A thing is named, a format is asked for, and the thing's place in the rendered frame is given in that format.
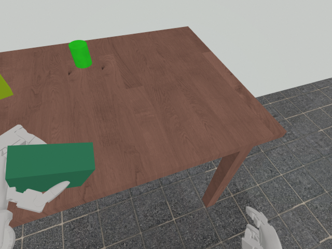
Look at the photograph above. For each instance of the table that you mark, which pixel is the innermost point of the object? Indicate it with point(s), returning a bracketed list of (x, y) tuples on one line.
[(153, 104)]

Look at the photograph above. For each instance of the left robot forearm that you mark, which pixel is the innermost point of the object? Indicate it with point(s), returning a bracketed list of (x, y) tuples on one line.
[(7, 234)]

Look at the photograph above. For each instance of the left robot hand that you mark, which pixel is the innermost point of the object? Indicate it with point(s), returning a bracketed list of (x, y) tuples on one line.
[(31, 200)]

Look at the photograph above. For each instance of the sponge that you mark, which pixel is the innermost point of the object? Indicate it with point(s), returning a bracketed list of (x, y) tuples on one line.
[(40, 167)]

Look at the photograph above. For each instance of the right robot hand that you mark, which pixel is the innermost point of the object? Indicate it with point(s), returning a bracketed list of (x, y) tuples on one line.
[(264, 238)]

